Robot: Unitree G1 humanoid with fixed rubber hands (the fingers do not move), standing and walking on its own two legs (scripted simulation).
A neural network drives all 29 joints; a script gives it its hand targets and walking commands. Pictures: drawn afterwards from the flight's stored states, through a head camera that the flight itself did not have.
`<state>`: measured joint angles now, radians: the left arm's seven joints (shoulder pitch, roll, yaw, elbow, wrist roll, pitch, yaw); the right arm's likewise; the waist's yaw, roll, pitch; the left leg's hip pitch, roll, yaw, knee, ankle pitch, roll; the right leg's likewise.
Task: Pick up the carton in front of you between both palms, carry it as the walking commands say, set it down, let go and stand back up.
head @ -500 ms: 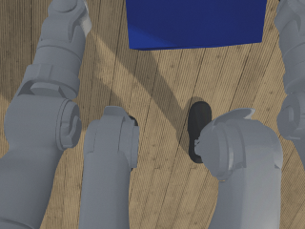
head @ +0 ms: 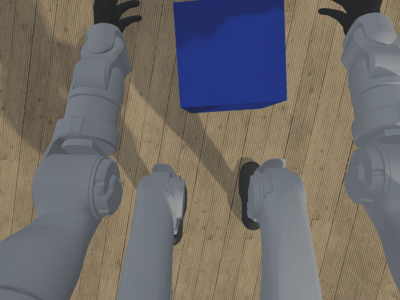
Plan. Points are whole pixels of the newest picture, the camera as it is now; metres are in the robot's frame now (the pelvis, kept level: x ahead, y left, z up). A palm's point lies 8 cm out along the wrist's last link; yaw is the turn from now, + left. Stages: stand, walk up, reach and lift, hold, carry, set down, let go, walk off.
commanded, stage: set down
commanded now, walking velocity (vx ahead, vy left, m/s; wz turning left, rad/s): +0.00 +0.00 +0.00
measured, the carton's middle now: (226, 67) +0.52 -0.06 -0.33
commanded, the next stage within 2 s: let go in 0.56 s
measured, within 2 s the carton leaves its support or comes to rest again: neither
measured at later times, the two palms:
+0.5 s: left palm out of the picture +0.55 +0.14 +0.04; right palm out of the picture +0.53 -0.26 +0.04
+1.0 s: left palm out of the picture +0.44 +0.17 +0.15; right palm out of the picture +0.42 -0.27 +0.15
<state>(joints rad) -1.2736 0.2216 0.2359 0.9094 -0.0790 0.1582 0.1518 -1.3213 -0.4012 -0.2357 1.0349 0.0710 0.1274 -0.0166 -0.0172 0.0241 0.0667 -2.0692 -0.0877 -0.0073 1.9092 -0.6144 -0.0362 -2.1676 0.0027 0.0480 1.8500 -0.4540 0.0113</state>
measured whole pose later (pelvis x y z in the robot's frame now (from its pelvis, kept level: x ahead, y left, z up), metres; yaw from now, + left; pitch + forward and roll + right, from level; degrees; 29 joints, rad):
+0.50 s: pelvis +0.02 -0.01 +0.13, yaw -1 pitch +47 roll +3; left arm -1.09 0.20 0.29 0.78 -0.03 0.18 0.08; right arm -1.15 -0.34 -0.29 0.88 0.00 0.18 0.02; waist 0.00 0.01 -0.08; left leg -1.73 -0.06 -0.03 1.38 -0.48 -0.04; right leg -1.82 0.01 0.04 1.34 -0.35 0.00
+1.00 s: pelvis +0.08 -0.01 +0.25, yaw -3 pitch +34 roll +1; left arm -0.45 0.16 0.20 0.60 0.06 0.08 -0.02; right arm -0.48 -0.22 -0.21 0.63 -0.07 0.09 0.05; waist 0.00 0.02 -0.08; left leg -1.09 -0.03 -0.05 0.86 -0.36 -0.02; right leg -1.17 0.02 0.03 0.83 -0.25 -0.01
